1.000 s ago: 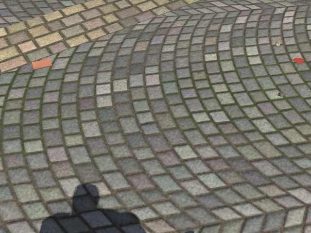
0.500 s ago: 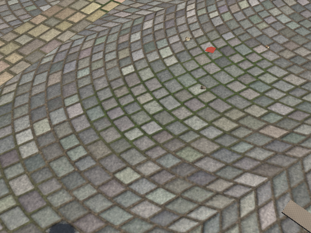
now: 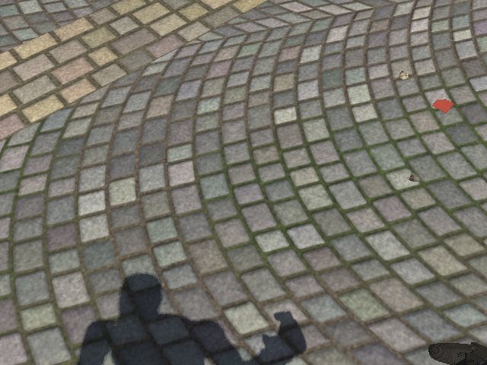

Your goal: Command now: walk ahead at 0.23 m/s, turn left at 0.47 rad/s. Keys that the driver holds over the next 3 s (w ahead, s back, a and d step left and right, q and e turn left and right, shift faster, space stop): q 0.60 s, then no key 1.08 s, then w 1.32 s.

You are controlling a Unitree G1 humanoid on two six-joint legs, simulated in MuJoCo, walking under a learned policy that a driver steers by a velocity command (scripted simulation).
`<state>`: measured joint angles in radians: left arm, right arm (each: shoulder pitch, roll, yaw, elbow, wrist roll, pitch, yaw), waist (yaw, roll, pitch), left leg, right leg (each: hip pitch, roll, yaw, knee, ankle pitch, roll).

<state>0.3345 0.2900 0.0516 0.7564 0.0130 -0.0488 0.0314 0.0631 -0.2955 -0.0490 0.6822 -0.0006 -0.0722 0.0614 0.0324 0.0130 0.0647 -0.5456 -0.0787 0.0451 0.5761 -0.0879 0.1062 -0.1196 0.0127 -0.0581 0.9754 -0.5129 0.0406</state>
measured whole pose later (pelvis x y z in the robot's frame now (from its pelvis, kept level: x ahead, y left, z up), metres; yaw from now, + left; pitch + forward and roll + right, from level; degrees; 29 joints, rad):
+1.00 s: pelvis +0.12 -0.01 +0.03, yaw +28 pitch +1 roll -1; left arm 0.20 0.31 0.07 0.75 0.00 0.02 0.03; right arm 0.14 -0.22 -0.03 0.68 -0.01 0.01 -0.01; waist 0.01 -0.04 0.03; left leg -0.24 -0.04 -0.02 0.47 -0.24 0.04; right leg -0.39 -0.06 0.02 0.85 -0.45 0.10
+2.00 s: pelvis +0.19 -0.03 +0.02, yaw +27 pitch +0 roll +0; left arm 0.35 0.22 0.05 1.02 -0.01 -0.10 0.00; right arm 0.27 -0.25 -0.06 1.01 0.04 -0.05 -0.01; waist 0.02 0.03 -0.01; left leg -0.32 -0.01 -0.04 0.85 -0.45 0.04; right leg -0.17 0.02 -0.03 0.51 -0.35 -0.04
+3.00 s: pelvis +0.67 +0.21 +0.02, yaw +27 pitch +1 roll +1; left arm 0.10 0.25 0.05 0.85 -0.01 -0.10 -0.03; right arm 0.34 -0.27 -0.04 1.01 0.03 -0.09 0.00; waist -0.03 0.02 0.04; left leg -0.29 0.01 -0.04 1.12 -0.43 0.04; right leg -0.40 0.01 -0.06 0.52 -0.14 -0.05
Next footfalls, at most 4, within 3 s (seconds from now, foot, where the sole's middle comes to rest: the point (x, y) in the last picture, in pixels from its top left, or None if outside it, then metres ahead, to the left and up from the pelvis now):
0.40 right None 0.25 -0.15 -0.75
0.80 left None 0.12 0.09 -0.75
1.12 right None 0.22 -0.14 -0.75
2.34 left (167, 353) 0.43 0.26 -0.75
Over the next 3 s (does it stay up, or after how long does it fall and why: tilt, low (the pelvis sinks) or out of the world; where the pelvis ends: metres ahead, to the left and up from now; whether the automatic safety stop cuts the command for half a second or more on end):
stays up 0.67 0.21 0.02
